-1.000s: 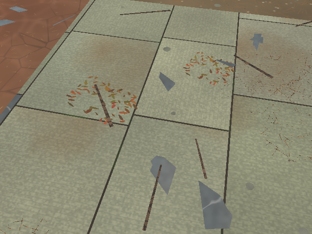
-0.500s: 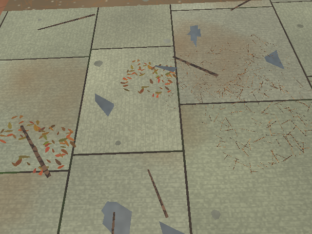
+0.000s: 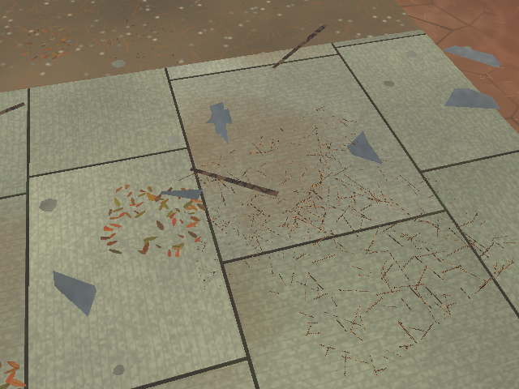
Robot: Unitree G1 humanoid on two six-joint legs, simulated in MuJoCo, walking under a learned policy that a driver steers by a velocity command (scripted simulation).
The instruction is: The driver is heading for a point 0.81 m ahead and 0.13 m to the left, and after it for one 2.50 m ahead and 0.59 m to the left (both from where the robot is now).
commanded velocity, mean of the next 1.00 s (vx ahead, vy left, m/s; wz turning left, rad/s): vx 0.50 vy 0.00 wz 0.10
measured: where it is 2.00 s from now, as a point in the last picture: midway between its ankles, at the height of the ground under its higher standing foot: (236, 279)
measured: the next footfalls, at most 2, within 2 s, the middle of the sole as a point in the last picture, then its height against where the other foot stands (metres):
right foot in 0.34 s outside the picture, level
left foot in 0.92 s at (224, 335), level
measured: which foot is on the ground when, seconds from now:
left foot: down 0.00-0.36, up 0.38-0.90, down 0.92-1.00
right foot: up 0.00-0.32, down 0.34-0.94, up 0.96-1.00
